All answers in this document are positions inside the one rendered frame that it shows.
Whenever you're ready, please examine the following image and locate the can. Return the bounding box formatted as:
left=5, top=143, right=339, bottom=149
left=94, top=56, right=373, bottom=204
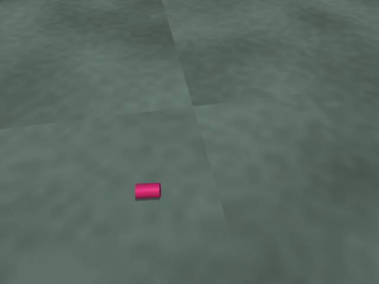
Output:
left=135, top=183, right=161, bottom=199

